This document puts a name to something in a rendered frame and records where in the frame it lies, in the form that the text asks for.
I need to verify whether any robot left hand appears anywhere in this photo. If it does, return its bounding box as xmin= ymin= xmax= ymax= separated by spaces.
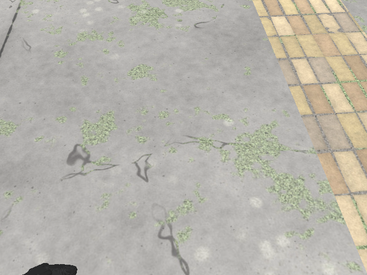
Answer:
xmin=23 ymin=263 xmax=77 ymax=275

